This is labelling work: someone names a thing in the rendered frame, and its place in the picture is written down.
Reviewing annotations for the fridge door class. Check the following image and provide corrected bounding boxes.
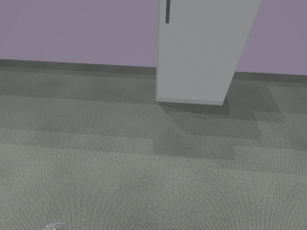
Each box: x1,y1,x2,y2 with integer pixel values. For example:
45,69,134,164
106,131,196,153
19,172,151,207
157,0,262,102

